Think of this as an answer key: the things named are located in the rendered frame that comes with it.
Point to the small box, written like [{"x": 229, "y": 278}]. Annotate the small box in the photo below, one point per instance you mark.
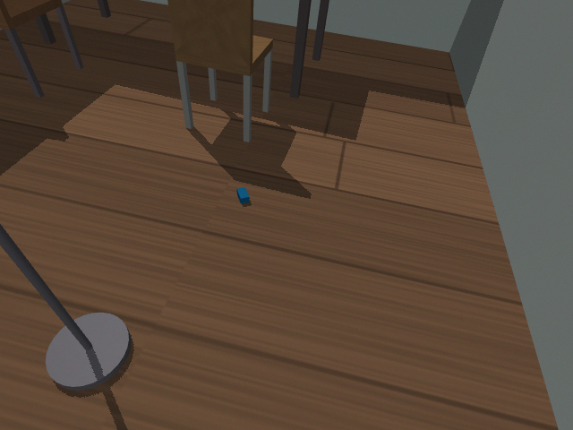
[{"x": 242, "y": 195}]

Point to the floor lamp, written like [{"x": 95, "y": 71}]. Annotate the floor lamp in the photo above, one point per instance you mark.
[{"x": 89, "y": 350}]

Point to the chair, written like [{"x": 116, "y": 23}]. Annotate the chair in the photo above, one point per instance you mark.
[
  {"x": 218, "y": 34},
  {"x": 14, "y": 13}
]

